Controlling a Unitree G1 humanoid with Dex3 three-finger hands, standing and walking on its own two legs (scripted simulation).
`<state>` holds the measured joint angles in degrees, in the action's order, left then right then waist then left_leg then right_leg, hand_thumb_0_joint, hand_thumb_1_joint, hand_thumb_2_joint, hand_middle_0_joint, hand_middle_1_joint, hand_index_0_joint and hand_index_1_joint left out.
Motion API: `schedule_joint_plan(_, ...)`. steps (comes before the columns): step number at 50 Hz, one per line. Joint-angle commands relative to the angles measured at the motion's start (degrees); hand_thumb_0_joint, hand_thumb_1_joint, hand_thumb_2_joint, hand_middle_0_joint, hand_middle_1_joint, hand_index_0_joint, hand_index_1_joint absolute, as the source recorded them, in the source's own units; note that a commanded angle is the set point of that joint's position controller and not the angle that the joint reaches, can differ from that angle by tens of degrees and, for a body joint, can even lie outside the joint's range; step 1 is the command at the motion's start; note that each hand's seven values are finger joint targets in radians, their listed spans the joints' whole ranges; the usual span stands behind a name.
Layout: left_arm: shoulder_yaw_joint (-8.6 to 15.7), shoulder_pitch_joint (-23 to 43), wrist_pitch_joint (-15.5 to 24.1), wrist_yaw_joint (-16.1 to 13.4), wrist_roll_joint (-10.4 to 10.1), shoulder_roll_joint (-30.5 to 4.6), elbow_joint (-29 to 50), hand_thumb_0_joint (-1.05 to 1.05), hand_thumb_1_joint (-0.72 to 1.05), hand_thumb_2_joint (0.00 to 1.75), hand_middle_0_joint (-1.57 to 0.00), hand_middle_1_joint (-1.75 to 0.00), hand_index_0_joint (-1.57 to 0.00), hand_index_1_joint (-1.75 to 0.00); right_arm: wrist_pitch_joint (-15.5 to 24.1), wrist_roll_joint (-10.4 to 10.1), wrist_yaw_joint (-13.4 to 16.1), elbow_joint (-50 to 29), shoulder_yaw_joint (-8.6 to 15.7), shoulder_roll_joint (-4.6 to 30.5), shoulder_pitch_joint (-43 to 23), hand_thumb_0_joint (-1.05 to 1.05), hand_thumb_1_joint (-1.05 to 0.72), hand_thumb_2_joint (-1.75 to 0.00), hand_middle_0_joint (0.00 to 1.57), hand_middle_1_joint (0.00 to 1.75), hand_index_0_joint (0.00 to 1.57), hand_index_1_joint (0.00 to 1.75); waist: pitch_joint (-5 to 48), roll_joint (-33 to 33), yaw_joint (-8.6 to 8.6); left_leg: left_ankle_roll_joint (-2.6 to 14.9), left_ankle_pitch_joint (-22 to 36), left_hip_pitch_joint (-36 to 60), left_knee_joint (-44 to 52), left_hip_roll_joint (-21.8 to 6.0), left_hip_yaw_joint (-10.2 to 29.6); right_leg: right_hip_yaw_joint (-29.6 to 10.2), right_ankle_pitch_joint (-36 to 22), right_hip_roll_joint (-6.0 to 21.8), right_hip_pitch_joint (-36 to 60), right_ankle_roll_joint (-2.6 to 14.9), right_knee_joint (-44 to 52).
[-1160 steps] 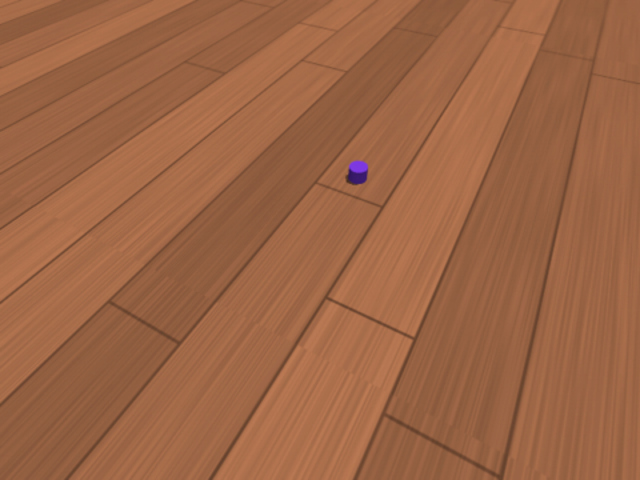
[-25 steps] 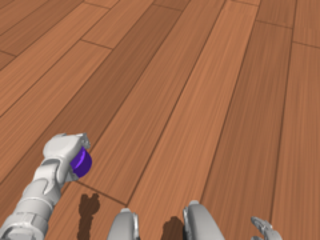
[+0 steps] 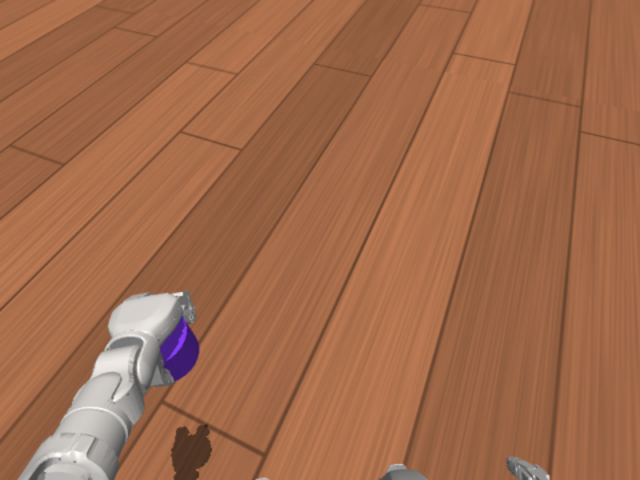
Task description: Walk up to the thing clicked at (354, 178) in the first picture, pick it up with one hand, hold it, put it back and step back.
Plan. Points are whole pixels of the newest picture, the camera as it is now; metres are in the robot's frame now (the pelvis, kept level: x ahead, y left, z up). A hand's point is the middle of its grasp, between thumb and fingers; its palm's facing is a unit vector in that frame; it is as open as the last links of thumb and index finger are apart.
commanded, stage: hold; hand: left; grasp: from above
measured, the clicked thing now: (163, 345) +0.34 +0.23 -0.09
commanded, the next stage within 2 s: crouch in 1.88 s
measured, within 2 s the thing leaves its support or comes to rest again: neither
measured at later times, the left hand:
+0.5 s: hand (153, 334) +0.33 +0.22 -0.03, palm faces -0.45 -0.06 -0.89, open 10.8 cm
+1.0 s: hand (154, 344) +0.30 +0.21 +0.00, palm faces -0.44 -0.06 -0.89, open 10.8 cm
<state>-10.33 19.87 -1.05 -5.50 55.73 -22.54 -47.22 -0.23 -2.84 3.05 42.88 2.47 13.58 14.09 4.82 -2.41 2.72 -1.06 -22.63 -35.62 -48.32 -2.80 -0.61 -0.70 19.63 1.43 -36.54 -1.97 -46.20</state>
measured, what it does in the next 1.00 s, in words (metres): stands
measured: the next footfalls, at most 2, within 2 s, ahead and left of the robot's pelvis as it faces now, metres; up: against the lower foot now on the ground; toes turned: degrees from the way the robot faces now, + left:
none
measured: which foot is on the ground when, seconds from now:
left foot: down 0.00-1.00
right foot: down 0.00-1.00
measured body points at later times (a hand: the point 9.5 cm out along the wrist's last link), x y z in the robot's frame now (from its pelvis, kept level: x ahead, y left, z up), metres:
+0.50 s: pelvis +0.02 +0.00 +0.02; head +0.04 -0.02 +0.47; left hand +0.34 +0.22 +0.03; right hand +0.14 -0.26 -0.10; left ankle +0.01 +0.13 -0.70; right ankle +0.03 -0.14 -0.70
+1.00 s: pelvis +0.00 -0.01 +0.03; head +0.02 -0.04 +0.48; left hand +0.32 +0.21 +0.05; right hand +0.15 -0.26 -0.09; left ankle +0.01 +0.13 -0.70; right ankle +0.03 -0.14 -0.70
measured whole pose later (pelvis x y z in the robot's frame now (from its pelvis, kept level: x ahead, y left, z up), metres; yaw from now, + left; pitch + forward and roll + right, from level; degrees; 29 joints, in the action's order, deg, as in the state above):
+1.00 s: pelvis +0.00 -0.01 +0.03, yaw -1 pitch +3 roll +1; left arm -11.5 13.2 -0.2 2.8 56.1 -23.0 -34.0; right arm -3.4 -3.8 3.3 39.3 2.2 14.3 10.6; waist 1.9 -3.1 -0.2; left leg -1.5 -16.8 -19.9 -33.8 -2.4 -2.0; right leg -1.6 15.2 1.7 -22.6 -1.5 -34.8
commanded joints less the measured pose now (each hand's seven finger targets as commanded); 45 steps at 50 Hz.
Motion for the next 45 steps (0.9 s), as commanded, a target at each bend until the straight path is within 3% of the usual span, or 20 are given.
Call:
schedule_joint_plan(1,4.37,16.83,0.48,-1.42,0.36,-12.27,11.3,0.0,0.46,0.93,-0.71,-1.09,-0.78,-1.02,1.56,0.09,0.58,-6.15,2.7,8.44,-0.17,0.0,-0.89,-0.89,0.2,0.3,0.2,0.3,16.8,-0.15,-0.09,0.73,15.06,12.47,9.2,2.82,0.62,1.15,-10.72,-3.22,10.53,2.41,7.96)
schedule_joint_plan(4,3.65,15.02,0.51,-0.61,1.39,-11.82,10.12,0.0,0.45,0.93,-0.71,-1.09,-0.78,-1.01,1.23,-0.11,0.52,-6.5,2.64,8.31,-0.83,0.0,-0.9,-0.89,0.2,0.3,0.2,0.3,14.68,0.85,-0.63,0.87,15.63,12.46,10.32,3.06,0.31,0.96,-11.42,-3.15,11.86,2.38,9.15)
schedule_joint_plan(10,4.09,15.6,1.19,0.85,0.99,-12.35,14.13,0.0,0.48,0.98,-0.73,-1.11,-0.8,-1.04,0.76,-0.23,0.37,-7.39,2.71,8.33,-1.65,0.0,-0.89,-0.89,0.2,0.3,0.2,0.3,15.3,0.59,-1.44,0.77,17.32,15.16,12.04,3.16,-0.03,0.76,-12.94,-3.12,14.05,2.37,10.7)
schedule_joint_plan(13,3.78,14.9,1.09,1.4,1.2,-12.12,14.64,0.0,0.48,0.97,-0.73,-1.1,-0.8,-1.03,0.52,-0.22,0.32,-7.52,2.67,8.45,-1.87,0.0,-0.89,-0.89,0.2,0.3,0.2,0.3,14.76,0.18,-0.84,0.67,19.54,16.34,12.43,3.03,-0.18,0.93,-14.89,-3.28,14.28,2.38,10.75)
schedule_joint_plan(15,4.22,14.22,1.18,1.96,0.92,-12.55,16.14,0.0,0.48,0.98,-0.74,-1.09,-0.8,-1.02,0.29,-0.38,0.34,-7.82,2.84,8.52,-2.23,0.0,-0.89,-0.89,0.2,0.3,0.2,0.3,14.85,0.35,-1.71,0.65,20.14,17.07,12.86,3.08,-0.25,0.83,-15.28,-3.24,15.36,2.31,11.42)
schedule_joint_plan(16,4.19,14.18,1.05,2.08,1.04,-12.45,16.08,0.0,0.46,0.96,-0.72,-1.1,-0.79,-1.03,0.23,-0.37,0.29,-7.85,2.73,8.38,-2.11,0.0,-0.89,-0.89,0.2,0.3,0.2,0.3,14.79,0.92,-1.13,0.73,20.32,16.84,12.82,3.16,-0.39,0.73,-15.71,-3.18,15.61,2.29,11.33)
schedule_joint_plan(22,4.35,13.5,0.93,3.08,0.94,-12.48,17.8,0.0,0.47,0.94,-0.71,-1.1,-0.79,-1.02,-0.11,-0.39,0.21,-8.54,2.67,8.46,-2.8,0.0,-0.89,-0.89,0.2,0.3,0.2,0.3,14.57,0.73,-1.53,0.8,22.21,18.06,13.7,3.21,-0.76,0.8,-17.53,-3.13,17.29,2.2,11.8)
schedule_joint_plan(24,4.8,13.39,0.94,3.34,0.83,-12.99,19.42,0.0,0.47,0.96,-0.73,-1.09,-0.8,-1.02,-0.37,-0.43,0.2,-9.0,2.97,8.61,-3.38,0.0,-0.89,-0.89,0.2,0.3,0.2,0.3,15.69,0.46,-2.24,0.86,23.43,19.38,13.92,3.32,-1.08,0.85,-18.69,-3.0,18.44,2.12,12.09)
schedule_joint_plan(27,4.31,13.13,0.86,3.89,0.9,-12.49,19.58,0.0,0.46,0.94,-0.7,-1.11,-0.78,-1.03,-0.54,-0.44,0.22,-9.38,2.74,8.47,-3.96,0.0,-0.9,-0.89,0.2,0.3,0.2,0.3,14.34,1.59,-1.9,1.15,22.21,19.1,14.33,3.37,-1.04,0.76,-18.06,-2.9,18.36,1.94,12.81)
schedule_joint_plan(30,4.78,13.15,0.84,4.25,0.57,-12.97,20.23,0.0,0.48,0.96,-0.73,-1.11,-0.8,-1.03,-0.7,-0.5,0.35,-10.07,2.41,8.17,-5.14,0.0,-0.9,-0.89,0.2,0.3,0.2,0.3,13.3,1.16,-2.62,1.28,19.66,19.25,15.37,3.73,-1.41,0.36,-15.91,-2.56,18.38,1.74,14.11)
schedule_joint_plan(31,4.09,12.49,0.75,4.56,0.77,-12.17,19.5,0.0,0.47,0.95,-0.72,-1.1,-0.79,-1.03,-0.72,-0.48,0.37,-10.13,2.31,8.12,-5.03,0.0,-0.9,-0.9,0.2,0.3,0.2,0.3,12.7,2.03,-1.82,1.45,19.2,19.13,15.26,3.71,-1.4,0.24,-15.71,-2.55,17.78,1.58,14.21)
schedule_joint_plan(32,5.24,12.77,0.89,4.6,0.51,-13.34,21.02,0.0,0.48,0.93,-0.73,-1.1,-0.8,-1.02,-0.78,-0.44,0.44,-10.14,2.35,8.21,-5.39,0.0,-0.9,-0.89,0.2,0.3,0.2,0.3,12.85,1.79,-2.63,1.39,18.86,19.36,15.77,3.69,-1.29,0.38,-15.06,-2.58,18.38,1.63,14.55)
schedule_joint_plan(35,4.99,11.35,0.89,5.33,0.64,-13.01,21.05,0.0,0.47,0.91,-0.71,-1.09,-0.79,-1.01,-0.89,-0.54,0.52,-10.74,2.21,8.11,-5.97,0.0,-0.9,-0.9,0.2,0.3,0.2,0.3,11.76,1.88,-2.85,1.43,17.83,19.53,16.62,3.64,-1.39,0.43,-13.69,-2.59,18.34,1.8,15.15)
schedule_joint_plan(36,4.26,10.94,0.84,5.55,0.65,-12.24,20.86,0.0,0.47,0.93,-0.72,-1.1,-0.79,-1.02,-0.92,-0.57,0.55,-10.7,2.18,8.11,-6.03,0.0,-0.9,-0.9,0.2,0.3,0.2,0.3,12.08,2.75,-2.46,1.62,17.89,19.88,16.63,3.63,-1.48,0.36,-13.95,-2.58,18.44,1.74,15.19)
schedule_joint_plan(45,4.96,11.53,0.81,5.72,0.71,-12.77,23.13,0.0,0.46,0.91,-0.7,-1.11,-0.78,-1.03,-0.84,-0.61,0.8,-11.04,1.88,7.98,-7.37,0.0,-0.9,-0.9,0.2,0.3,0.2,0.3,11.73,2.03,-2.66,1.56,15.63,21.07,18.41,3.66,-1.51,0.24,-11.37,-2.53,18.93,1.77,16.78)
